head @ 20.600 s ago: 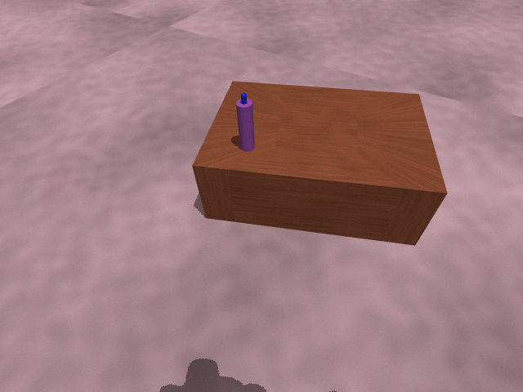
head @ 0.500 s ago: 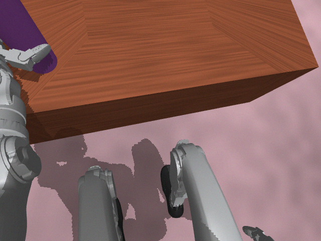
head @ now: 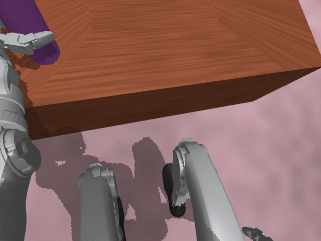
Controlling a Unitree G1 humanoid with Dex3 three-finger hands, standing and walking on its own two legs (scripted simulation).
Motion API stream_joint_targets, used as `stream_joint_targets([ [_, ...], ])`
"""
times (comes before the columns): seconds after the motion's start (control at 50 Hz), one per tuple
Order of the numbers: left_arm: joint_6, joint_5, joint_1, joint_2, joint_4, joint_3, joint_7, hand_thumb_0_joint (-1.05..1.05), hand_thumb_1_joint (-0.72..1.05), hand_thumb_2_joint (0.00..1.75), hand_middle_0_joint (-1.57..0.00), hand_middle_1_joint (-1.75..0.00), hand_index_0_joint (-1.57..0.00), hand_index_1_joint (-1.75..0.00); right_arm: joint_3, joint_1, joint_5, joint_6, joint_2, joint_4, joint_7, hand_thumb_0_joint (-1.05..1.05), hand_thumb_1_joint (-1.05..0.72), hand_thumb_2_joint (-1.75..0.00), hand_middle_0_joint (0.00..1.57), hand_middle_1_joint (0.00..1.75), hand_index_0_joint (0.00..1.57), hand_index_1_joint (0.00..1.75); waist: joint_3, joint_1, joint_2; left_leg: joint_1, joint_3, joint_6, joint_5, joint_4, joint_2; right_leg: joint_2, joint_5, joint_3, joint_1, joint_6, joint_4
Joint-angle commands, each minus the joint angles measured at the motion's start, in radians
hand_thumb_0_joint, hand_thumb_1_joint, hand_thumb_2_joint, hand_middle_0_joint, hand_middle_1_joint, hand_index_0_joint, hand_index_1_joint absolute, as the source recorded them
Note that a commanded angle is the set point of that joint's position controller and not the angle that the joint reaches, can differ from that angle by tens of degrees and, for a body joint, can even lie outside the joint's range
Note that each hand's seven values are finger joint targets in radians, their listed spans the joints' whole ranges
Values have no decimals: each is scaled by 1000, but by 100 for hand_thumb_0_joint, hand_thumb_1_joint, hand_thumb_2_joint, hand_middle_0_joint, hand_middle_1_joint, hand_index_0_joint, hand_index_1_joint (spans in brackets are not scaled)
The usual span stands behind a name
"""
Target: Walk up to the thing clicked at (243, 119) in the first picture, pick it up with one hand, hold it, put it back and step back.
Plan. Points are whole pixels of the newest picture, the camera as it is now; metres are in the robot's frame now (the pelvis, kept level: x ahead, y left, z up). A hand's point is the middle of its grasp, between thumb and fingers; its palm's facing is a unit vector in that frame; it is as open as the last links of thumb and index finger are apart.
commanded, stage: open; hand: left
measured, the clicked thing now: (15, 6) +0.59 +0.18 +0.05
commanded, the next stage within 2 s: withdraw in 0.20 s
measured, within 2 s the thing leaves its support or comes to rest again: rests again in 0.36 s
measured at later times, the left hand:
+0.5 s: hand (7, 14) +0.60 +0.21 +0.03, palm faces +0.16 -0.99 -0.03, open 16.2 cm
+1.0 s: hand out of the picture +0.59 +0.28 +0.17, palm faces +0.24 -0.94 -0.26, open 17.3 cm
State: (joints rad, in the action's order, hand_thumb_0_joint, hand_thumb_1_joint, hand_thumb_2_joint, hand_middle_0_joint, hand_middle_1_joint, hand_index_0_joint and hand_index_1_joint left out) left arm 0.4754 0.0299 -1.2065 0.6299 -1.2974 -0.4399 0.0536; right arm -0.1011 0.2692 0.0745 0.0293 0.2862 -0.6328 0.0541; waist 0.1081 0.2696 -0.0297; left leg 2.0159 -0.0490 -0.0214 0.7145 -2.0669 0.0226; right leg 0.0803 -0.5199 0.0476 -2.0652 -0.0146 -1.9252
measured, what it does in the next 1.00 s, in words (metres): rises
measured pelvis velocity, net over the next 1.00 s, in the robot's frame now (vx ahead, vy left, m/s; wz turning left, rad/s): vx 0.02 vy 0.01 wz -0.02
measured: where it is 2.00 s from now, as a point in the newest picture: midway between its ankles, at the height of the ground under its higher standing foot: (147, 215)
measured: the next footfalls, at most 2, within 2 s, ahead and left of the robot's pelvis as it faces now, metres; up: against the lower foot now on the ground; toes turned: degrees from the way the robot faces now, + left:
none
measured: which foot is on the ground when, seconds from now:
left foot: down 0.00-1.00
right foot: down 0.00-1.00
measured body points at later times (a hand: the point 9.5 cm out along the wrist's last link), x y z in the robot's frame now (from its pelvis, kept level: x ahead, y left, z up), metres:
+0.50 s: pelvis +0.00 +0.00 +0.00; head +0.24 +0.04 +0.38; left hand +0.59 +0.26 +0.03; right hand +0.02 -0.27 -0.10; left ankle +0.06 +0.11 -0.41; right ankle +0.13 -0.14 -0.41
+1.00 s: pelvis +0.02 +0.01 +0.16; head +0.22 +0.04 +0.56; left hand +0.57 +0.32 +0.19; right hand +0.03 -0.26 +0.05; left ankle +0.06 +0.11 -0.41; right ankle +0.13 -0.14 -0.41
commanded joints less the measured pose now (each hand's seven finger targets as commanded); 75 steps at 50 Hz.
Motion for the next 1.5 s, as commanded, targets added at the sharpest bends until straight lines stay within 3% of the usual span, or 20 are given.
stream_joint_targets([
  [0.0, 65, -12, -442, 192, 194, 1, -3, 0, -27, 41, -75, -60, -74, -60, 78, 237, 2, 1, 226, 12, -16, 0, -92, -90, 20, 30, 20, 30, 714, 27, -239, -402, -12, 6, -214, 296, 4, -34, 124, 15, 481, 58, 156],
  [0.18, 67, -1, -451, 210, 204, -10, -9, 0, -26, 29, -52, -39, -50, -39, 76, 243, 7, 3, 221, 17, -13, 0, -91, -90, 20, 30, 20, 30, 717, 25, -237, -377, 2, 1, -201, 287, 7, -34, 117, 8, 502, 57, 159],
  [0.3, 63, 2, -463, 200, 202, 8, -11, 0, -43, 18, -29, -22, -27, -23, 81, 237, 6, 0, 228, 23, -16, 0, -91, -90, 20, 30, 20, 30, 721, 34, -224, -381, 4, -2, -188, 281, 6, -36, 114, 6, 500, 54, 168],
  [0.36, 61, 12, -492, 256, 257, 0, 2, 0, -51, 9, -13, -11, -12, -12, 79, 239, 3, 2, 234, 26, -19, 0, -91, -90, 20, 30, 20, 30, 764, 23, -280, -439, -4, 6, -242, 291, 5, -31, 151, 6, 499, 61, 151],
  [0.52, -15, -2, -553, 381, 394, -47, 26, 0, -57, 6, -8, -6, -6, -8, 77, 260, -24, 27, 225, 30, -40, 0, -91, -90, 20, 30, 20, 30, 870, -7, -326, -563, -5, 6, -238, 392, 0, -33, 145, -9, 639, 63, 241],
  [0.6, -79, -8, -515, 384, 357, -38, 50, 0, -53, 8, -5, -6, -4, -8, 86, 261, -43, 33, 231, 37, -59, 0, -91, -90, 20, 30, 20, 30, 843, 5, -306, -656, -29, 8, -253, 464, -13, -38, 150, -4, 660, 64, 318],
  [0.72, -157, -40, -340, 287, 190, 9, 98, 0, -48, 7, -3, -5, -3, -5, 80, 256, -58, 16, 212, 30, -80, 0, -89, -89, 20, 30, 20, 30, 649, 0, -196, -669, -36, 3, -272, 542, -33, -51, 169, 2, 722, 60, 432],
  [0.74, -156, -46, -369, 247, 220, 43, 108, 0, -48, 6, -3, -4, -3, -3, 76, 252, -57, 9, 204, 35, -79, 0, -88, -89, 20, 30, 20, 30, 617, 12, -190, -660, -36, 3, -282, 547, -37, -55, 177, 4, 719, 62, 440],
  [0.76, -158, -52, -317, 252, 191, 25, 111, 0, -51, 11, -5, -6, -3, -8, 79, 254, -60, 6, 207, 32, -82, 0, -81, -89, 20, 30, 20, 30, 595, 1, -169, -662, -37, 1, -294, 558, -39, -57, 190, 6, 736, 61, 457],
  [0.78, -220, 73, -353, 359, 151, 70, 53, 0, -51, 9, -6, -8, -5, -9, 76, 257, -54, 32, 202, 7, -78, 0, -85, -90, 20, 30, 20, 30, 625, -31, -216, -772, -27, 10, -297, 639, -34, -59, 178, -9, 794, 66, 515],
  [0.82, -256, 65, -414, 339, 200, 70, 16, 0, -51, 10, -6, -7, -5, -8, 79, 271, -61, 49, 200, 12, -76, 0, -84, -89, 20, 30, 20, 30, 602, -23, -216, -821, -42, 17, -298, 685, -44, -69, 174, -3, 802, 64, 555],
  [0.9, -295, 118, -390, 527, 239, -8, -42, 0, -55, 10, -7, -10, -7, -10, 76, 267, -68, 71, 200, 23, -77, 0, -90, -91, 20, 30, 20, 30, 678, -71, -234, -967, -50, 22, -366, 781, -51, -77, 221, -2, 952, 59, 631],
  [0.94, -301, 125, -373, 571, 279, -32, -73, 0, -47, 13, -6, -7, -7, -7, 70, 249, -73, 79, 185, 38, -85, 0, -90, -90, 20, 30, 20, 30, 705, -85, -237, -999, -32, 17, -378, 822, -45, -78, 245, -11, 1072, 57, 679],
  [1.04, -330, 115, -264, 420, 128, 37, -115, 0, -42, 13, -6, -7, -6, -7, 78, 246, -68, 58, 188, 10, -97, 0, -90, -90, 20, 30, 20, 30, 490, -48, -227, -1139, -53, 33, -414, 930, -68, -89, 236, 7, 1013, 60, 801],
  [1.14, -369, 97, -10, 287, 59, 98, -112, 0, -46, 11, -6, -7, -6, -6, 97, 260, -76, 44, 199, 17, -91, 0, -90, -90, 20, 30, 20, 30, 421, -84, -173, -1217, -22, 34, -522, 1000, -66, -94, 303, 13, 1129, 65, 905],
  [1.16, -373, 90, -48, 241, 102, 131, -107, 0, -48, 10, -6, -6, -6, -6, 99, 260, -79, 41, 194, 21, -92, 0, -90, -90, 20, 30, 20, 30, 443, -71, -165, -1250, -23, 37, -583, 1003, -71, -98, 347, 16, 1146, 66, 915],
  [1.26, -403, 55, 176, 160, 266, 162, -112, 0, -47, 10, -6, -6, -6, -6, 121, 236, -104, 34, 177, 51, -97, 0, -90, -90, 20, 30, 20, 30, 476, -138, -136, -1318, 2, 40, -615, 1103, -59, -96, 400, 10, 1357, 68, 987],
  [1.32, -410, 34, 304, 209, 453, 104, -136, 0, -44, 12, -6, -7, -6, -7, 138, 203, -117, 26, 169, 72, -115, 0, -89, -90, 20, 30, 20, 30, 529, -178, -146, -1385, 13, 40, -665, 1145, -53, -92, 457, 3, 1476, 63, 1025],
  [1.44, -428, -10, 525, 65, 682, 140, -184, 0, -46, 11, -6, -6, -6, -6, 143, 162, -125, 10, 118, 75, -153, 0, -89, -90, 20, 30, 20, 30, 392, -198, -124, -1464, 33, 36, -641, 1246, -44, -89, 456, -6, 1569, 58, 1124],
  [1.48, -445, -24, 630, -41, 693, 195, -189, 0, -50, 8, -6, -6, -6, -6, 135, 126, -123, -2, 100, 84, -163, 0, -90, -90, 20, 30, 20, 30, 301, -196, -109, -1474, 39, 34, -603, 1281, -43, -91, 429, -1, 1582, 56, 1155],
])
